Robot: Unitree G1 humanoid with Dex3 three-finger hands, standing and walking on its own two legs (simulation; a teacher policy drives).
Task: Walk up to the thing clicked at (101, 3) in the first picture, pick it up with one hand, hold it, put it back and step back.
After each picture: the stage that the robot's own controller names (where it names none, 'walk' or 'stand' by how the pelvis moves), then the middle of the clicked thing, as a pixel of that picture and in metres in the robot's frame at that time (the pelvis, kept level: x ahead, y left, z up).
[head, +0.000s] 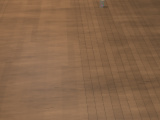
stand; (101, 3) +2.13 -0.32 -0.72
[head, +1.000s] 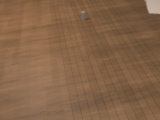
walk; (83, 15) +2.03 +0.08 -0.70
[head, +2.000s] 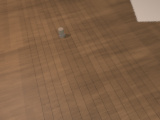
walk; (61, 32) +1.46 +0.30 -0.72
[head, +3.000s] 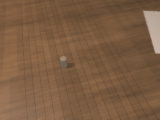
walk; (63, 62) +1.00 +0.23 -0.72
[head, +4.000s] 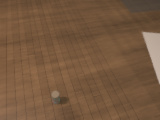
walk; (55, 97) +0.64 +0.20 -0.69
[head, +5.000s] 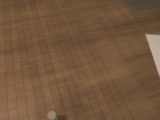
stand; (52, 117) +0.43 +0.21 -0.70
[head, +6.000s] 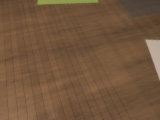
stand; out of the picture +0.39 +0.20 -0.72
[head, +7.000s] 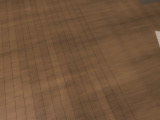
walk; out of the picture +0.29 +0.20 -0.69
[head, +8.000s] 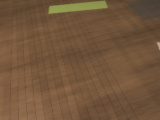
stand; out of the picture +0.40 +0.23 -0.71
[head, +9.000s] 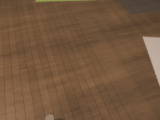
stand; out of the picture +0.43 +0.21 -0.70
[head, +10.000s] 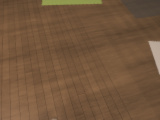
stand; out of the picture +0.41 +0.21 -0.72
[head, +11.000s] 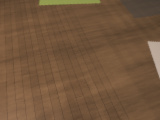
stand; out of the picture +0.37 +0.22 -0.73
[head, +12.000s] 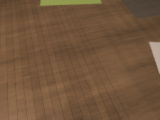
stand; out of the picture +0.36 +0.22 -0.73
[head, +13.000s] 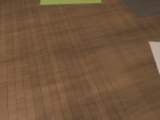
stand; out of the picture +0.36 +0.22 -0.73
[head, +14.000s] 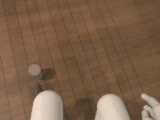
go down; (35, 72) +0.43 +0.23 -0.45
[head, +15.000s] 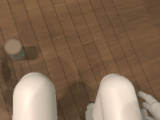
go down; (15, 50) +0.45 +0.27 -0.30
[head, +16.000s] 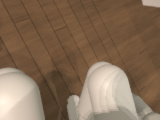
close in; out of the picture +0.42 +0.30 -0.24
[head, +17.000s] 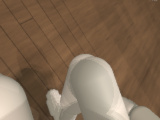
close; out of the picture +0.41 +0.32 -0.22
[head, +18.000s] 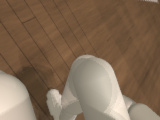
lift; out of the picture +0.40 +0.30 -0.22
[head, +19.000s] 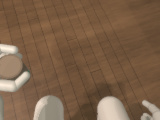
lift; (15, 71) +0.34 +0.22 -0.01
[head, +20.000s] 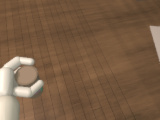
hold; (30, 83) +0.33 +0.18 +0.00
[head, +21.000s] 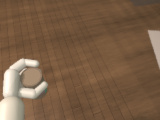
hold; (35, 84) +0.33 +0.17 +0.00
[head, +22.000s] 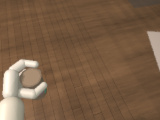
hold; (34, 84) +0.33 +0.17 +0.00
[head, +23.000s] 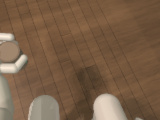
crouch; (13, 57) +0.41 +0.23 -0.07
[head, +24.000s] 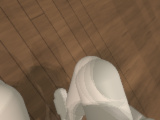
lower; out of the picture +0.41 +0.32 -0.22
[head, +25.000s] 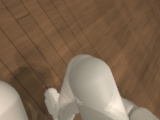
lower; out of the picture +0.41 +0.34 -0.22
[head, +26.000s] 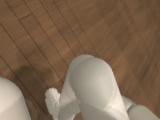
lower; out of the picture +0.41 +0.34 -0.23
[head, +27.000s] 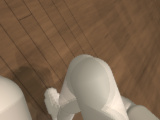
lower; out of the picture +0.41 +0.34 -0.23
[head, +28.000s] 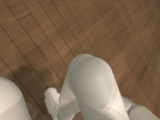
loosen; out of the picture +0.41 +0.34 -0.23
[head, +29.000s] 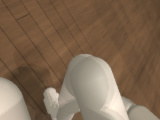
withdraw; out of the picture +0.40 +0.33 -0.23
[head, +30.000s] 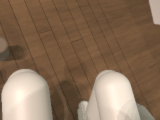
stand; out of the picture +0.43 +0.29 -0.27
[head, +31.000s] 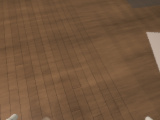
stand; out of the picture +0.38 +0.21 -0.65
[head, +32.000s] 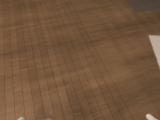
stand; out of the picture +0.40 +0.22 -0.67
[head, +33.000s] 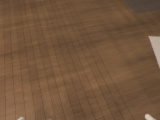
stand; out of the picture +0.39 +0.22 -0.67
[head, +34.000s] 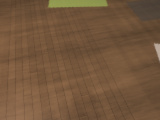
stand; out of the picture +0.41 +0.21 -0.72
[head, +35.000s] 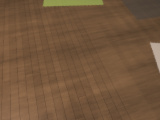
stand; out of the picture +0.38 +0.22 -0.73
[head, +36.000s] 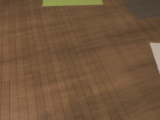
walk; out of the picture +0.38 +0.22 -0.73
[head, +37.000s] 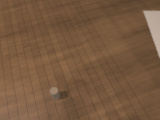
walk; (54, 93) +0.55 +0.24 -0.70
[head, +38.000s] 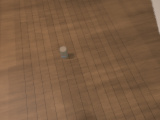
walk; (63, 52) +0.94 +0.18 -0.69
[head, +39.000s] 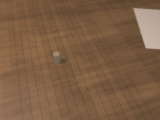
stand; (56, 57) +1.03 +0.21 -0.70
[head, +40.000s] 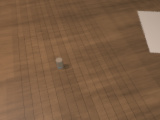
stand; (59, 63) +0.99 +0.22 -0.73
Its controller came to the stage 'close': yes
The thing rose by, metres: 0.71
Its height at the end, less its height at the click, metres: +0.00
